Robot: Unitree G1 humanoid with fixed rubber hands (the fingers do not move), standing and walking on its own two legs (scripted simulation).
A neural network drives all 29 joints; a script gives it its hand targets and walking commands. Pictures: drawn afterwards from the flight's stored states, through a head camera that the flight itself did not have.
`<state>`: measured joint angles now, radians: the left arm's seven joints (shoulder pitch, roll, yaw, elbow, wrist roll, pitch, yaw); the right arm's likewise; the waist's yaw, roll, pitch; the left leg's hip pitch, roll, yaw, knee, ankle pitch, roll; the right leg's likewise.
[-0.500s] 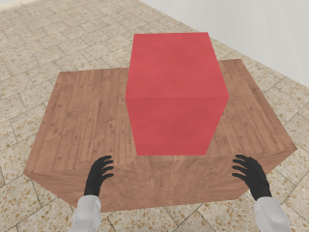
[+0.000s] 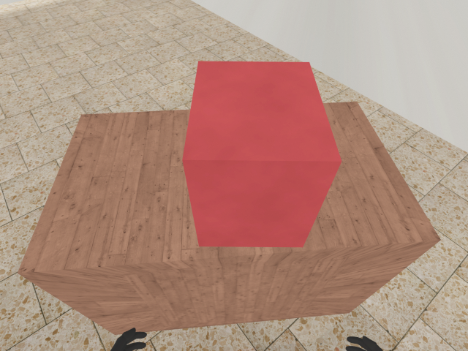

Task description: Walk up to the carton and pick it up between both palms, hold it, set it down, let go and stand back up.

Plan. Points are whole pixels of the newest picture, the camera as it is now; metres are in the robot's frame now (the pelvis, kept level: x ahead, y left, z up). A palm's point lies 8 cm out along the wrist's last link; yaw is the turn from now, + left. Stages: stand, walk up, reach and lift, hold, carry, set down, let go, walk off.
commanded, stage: let go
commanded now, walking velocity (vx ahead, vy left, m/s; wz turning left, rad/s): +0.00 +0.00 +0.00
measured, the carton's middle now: (252, 157) +0.52 +0.00 +0.02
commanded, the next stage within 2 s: stand in 0.62 s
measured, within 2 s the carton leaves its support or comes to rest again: neither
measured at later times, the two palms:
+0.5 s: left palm out of the picture +0.13 +0.21 -0.08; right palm out of the picture +0.14 -0.23 -0.09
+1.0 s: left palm out of the picture -0.03 +0.25 -0.12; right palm out of the picture +0.01 -0.26 -0.13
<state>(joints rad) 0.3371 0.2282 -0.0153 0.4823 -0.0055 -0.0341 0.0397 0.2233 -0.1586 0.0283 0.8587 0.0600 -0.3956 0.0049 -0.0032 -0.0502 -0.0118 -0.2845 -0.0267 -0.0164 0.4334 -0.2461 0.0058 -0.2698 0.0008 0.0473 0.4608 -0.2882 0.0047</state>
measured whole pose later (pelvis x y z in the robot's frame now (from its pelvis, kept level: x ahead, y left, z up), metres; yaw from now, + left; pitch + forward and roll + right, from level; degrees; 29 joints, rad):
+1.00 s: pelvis -0.02 -0.01 +0.00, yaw +5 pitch +0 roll -1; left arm 0.44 0.24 0.05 0.80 0.03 0.00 0.01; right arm 0.37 -0.22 -0.04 0.98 -0.04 0.00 0.01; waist 0.02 -0.01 -0.05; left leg -0.24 -0.02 -0.09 0.50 -0.26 -0.01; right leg -0.16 0.00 -0.04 0.46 -0.29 -0.01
